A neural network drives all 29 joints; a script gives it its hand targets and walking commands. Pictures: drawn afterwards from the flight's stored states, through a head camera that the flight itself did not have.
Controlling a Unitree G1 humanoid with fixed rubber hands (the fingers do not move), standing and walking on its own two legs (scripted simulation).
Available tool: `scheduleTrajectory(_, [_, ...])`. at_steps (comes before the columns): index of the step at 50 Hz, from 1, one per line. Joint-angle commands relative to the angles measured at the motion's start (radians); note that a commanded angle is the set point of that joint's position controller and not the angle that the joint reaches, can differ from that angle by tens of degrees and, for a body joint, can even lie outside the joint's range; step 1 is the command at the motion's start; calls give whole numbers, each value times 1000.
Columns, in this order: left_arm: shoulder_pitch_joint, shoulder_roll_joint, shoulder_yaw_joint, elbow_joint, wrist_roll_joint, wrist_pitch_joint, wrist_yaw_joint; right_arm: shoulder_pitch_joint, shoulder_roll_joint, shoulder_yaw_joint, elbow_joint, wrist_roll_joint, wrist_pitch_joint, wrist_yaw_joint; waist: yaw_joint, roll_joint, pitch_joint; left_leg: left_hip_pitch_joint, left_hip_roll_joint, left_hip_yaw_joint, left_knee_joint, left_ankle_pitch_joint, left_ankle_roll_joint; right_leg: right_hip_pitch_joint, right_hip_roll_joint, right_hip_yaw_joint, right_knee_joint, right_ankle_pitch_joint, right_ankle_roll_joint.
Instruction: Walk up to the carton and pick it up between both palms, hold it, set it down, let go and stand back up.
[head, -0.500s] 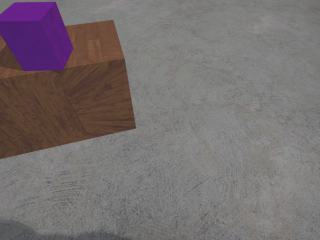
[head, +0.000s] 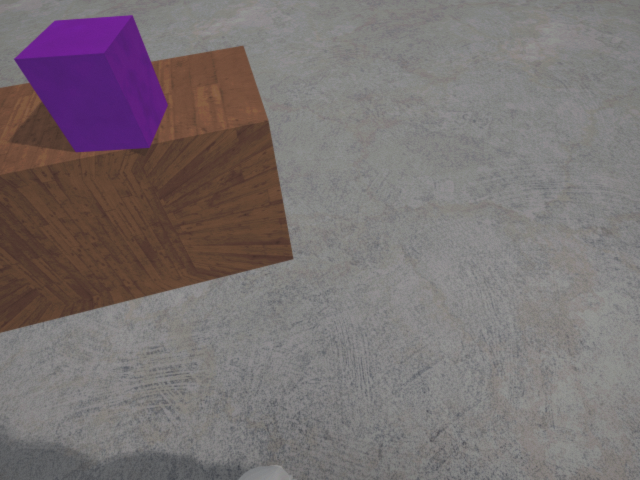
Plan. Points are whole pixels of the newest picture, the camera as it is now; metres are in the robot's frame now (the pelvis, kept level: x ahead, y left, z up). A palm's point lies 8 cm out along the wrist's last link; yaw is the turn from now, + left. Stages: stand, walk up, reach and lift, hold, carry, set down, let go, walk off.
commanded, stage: walk up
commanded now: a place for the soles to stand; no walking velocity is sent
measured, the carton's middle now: (103, 85) +1.02 +0.55 +0.00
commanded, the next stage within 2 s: none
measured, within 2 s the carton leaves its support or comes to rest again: neither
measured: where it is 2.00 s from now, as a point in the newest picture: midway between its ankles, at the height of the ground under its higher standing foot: outside the picture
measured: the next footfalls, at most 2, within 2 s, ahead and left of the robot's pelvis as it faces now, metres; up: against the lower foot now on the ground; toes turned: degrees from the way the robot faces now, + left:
left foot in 0.16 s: +0.10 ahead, +0.18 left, +0.00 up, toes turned +4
right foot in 0.66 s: +0.21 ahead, +0.01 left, +0.00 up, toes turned +5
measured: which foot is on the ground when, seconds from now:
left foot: up 0.00-0.14, down 0.16-0.68, up 0.70-1.00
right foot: down 0.00-0.16, up 0.18-0.64, down 0.66-1.00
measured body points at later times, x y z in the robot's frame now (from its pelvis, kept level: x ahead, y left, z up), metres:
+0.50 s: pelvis +0.05 +0.13 +0.00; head +0.06 +0.10 +0.45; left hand +0.09 +0.48 -0.09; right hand +0.11 -0.17 -0.14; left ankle +0.06 +0.18 -0.74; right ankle +0.08 -0.01 -0.70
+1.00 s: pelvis +0.17 +0.16 -0.02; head +0.20 +0.13 +0.43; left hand +0.16 +0.51 -0.09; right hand +0.25 -0.12 -0.17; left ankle +0.20 +0.28 -0.70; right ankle +0.17 +0.01 -0.74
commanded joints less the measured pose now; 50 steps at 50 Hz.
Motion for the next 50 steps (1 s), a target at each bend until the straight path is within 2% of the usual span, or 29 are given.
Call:
scheduleTrajectory(1, [-2,355,136,-104,37,-50,25,26,-247,-92,-126,-62,-1,41,-12,-172,-43,-122,104,-120,-2,13,-5,171,-307,213,-150,-190,-207])
scheduleTrajectory(4, [-64,390,142,-142,45,-45,22,50,-259,-96,-123,-63,4,48,-46,-248,-27,-52,142,-117,-126,-44,14,126,-315,183,-77,-185,-206])
scheduleTrajectory(5, [-94,388,144,-153,47,-44,21,67,-258,-96,-124,-57,2,49,-66,-243,-41,21,159,-120,-192,-37,29,79,-305,171,-50,-187,-192])
scheduleTrajectory(6, [-134,382,133,-159,48,-40,19,119,-267,-101,-100,-59,1,47,-108,-232,-52,136,127,-82,-278,0,43,11,-268,126,3,-171,-160])
scheduleTrajectory(7, [-183,363,124,-171,51,-32,18,248,-274,-110,-54,-59,-5,42,-173,-115,-80,340,90,-59,-407,33,53,-118,-207,48,199,-186,-122])
scheduleTrajectory(8, [-165,254,89,-176,51,-18,12,314,-325,-131,-28,-75,-7,29,-206,92,15,410,85,-195,-525,-64,39,-324,-73,-63,480,-244,-53])
scheduleTrajectory(9, [-108,168,56,-185,39,-10,16,283,-382,-130,-47,-81,-15,15,-159,361,112,343,221,-527,-753,-207,26,-535,63,-80,693,-410,-11])
scheduleTrajectory(10, [-48,245,64,-147,24,7,25,122,-387,-120,-90,-65,-18,15,-54,216,192,150,211,-579,-855,-483,4,-471,37,9,701,-287,-22])
scheduleTrajectory(11, [-20,316,76,-123,32,13,19,48,-451,-129,-120,-43,-12,17,-39,193,238,18,248,-623,-955,-699,15,-415,17,5,738,-285,-24])
scheduleTrajectory(12, [-17,351,76,-112,25,16,12,-9,-426,-120,-138,-36,-11,16,-21,132,299,-35,229,-595,-948,-672,12,-386,0,0,744,-254,-8])
scheduleTrajectory(14, [12,352,95,-85,19,25,-9,22,-333,-96,-148,-35,-21,19,-2,39,323,-9,166,-502,-890,-521,-4,-331,-27,1,692,-139,8])
scheduleTrajectory(17, [6,315,96,-94,12,13,-18,76,-293,-87,-139,-33,-42,22,-9,-6,241,130,122,-405,-833,-296,23,-288,-45,21,583,-58,0])
scheduleTrajectory(18, [8,316,102,-98,11,10,-18,77,-312,-90,-144,-32,-44,21,-20,28,210,183,109,-364,-814,-240,45,-268,-36,1,517,-76,14])
scheduleTrajectory(21, [-71,303,97,-131,12,1,-14,141,-289,-83,-137,-38,-53,19,-70,-34,138,387,122,-377,-775,-125,113,-312,-38,-14,364,-137,19])
scheduleTrajectory(25, [-59,304,87,-137,13,-7,-1,195,-293,-89,-141,-30,-53,9,-103,-18,29,582,169,-418,-719,121,89,-353,-19,-3,269,-154,10])
scheduleTrajectory(30, [21,281,77,-115,7,-35,22,118,-270,-83,-149,-36,-44,10,-49,2,10,432,147,-339,-616,408,130,-132,-6,-7,128,-123,-14])
scheduleTrajectory(31, [63,282,79,-108,6,-42,25,87,-262,-75,-159,-32,-42,11,-30,-29,2,379,115,-275,-543,486,130,-35,2,-14,46,-60,-18])
scheduleTrajectory(32, [124,277,84,-93,4,-49,32,37,-251,-67,-179,-26,-41,11,14,-53,-23,283,81,-229,-472,453,99,118,-2,-16,-35,72,-31])
scheduleTrajectory(33, [237,324,103,-55,6,-52,42,-4,-228,-62,-189,-19,-44,13,77,-99,-74,185,25,-187,-329,405,50,284,-54,49,-92,126,-62])
scheduleTrajectory(34, [303,377,129,-50,13,-53,52,-1,-188,-50,-215,-20,-49,16,98,-203,-126,4,-71,-135,-133,235,-5,445,-210,257,-117,41,-129])
scheduleTrajectory(35, [276,436,144,-69,13,-51,58,38,-204,-58,-194,-40,-41,15,87,-260,-107,-179,-139,-124,58,-150,-26,452,-403,558,-196,-190,-210])
scheduleTrajectory(36, [182,444,145,-99,12,-50,59,88,-270,-72,-164,-49,-26,12,45,-144,-63,-212,-73,-169,153,-148,-2,369,-465,609,-204,-372,-277])
scheduleTrajectory(37, [134,424,142,-115,11,-52,58,100,-295,-79,-150,-54,-26,17,25,-129,9,-220,-37,-167,176,-130,6,285,-459,566,-187,-358,-304])
scheduleTrajectory(38, [97,392,132,-131,7,-58,55,102,-291,-84,-140,-51,-31,18,1,-100,49,-198,-36,-188,168,-100,8,214,-411,458,-165,-244,-280])
scheduleTrajectory(40, [94,360,117,-144,11,-59,48,106,-276,-86,-144,-38,-33,21,-7,-114,64,-154,-6,-185,151,-28,6,139,-298,305,-152,-156,-218])
scheduleTrajectory(42, [116,355,116,-152,18,-60,40,98,-268,-81,-152,-35,-30,32,-5,-171,28,-175,-12,-166,156,6,-5,182,-284,236,-107,49,-213])
scheduleTrajectory(45, [132,373,124,-169,14,-58,43,48,-257,-77,-189,-44,-23,32,0,-183,-31,-216,14,-160,88,11,-11,289,-325,190,7,398,-233])
scheduleTrajectory(47, [161,375,126,-176,11,-59,49,-5,-243,-70,-217,-41,-22,28,19,-199,-23,-227,37,-149,34,27,-15,311,-341,171,39,527,-241])
scheduleTrajectory(50, [132,397,129,-196,13,-53,62,-3,-252,-72,-238,-51,-22,34,1,-233,-19,-203,96,-133,-94,67,11,287,-360,181,92,499,-233])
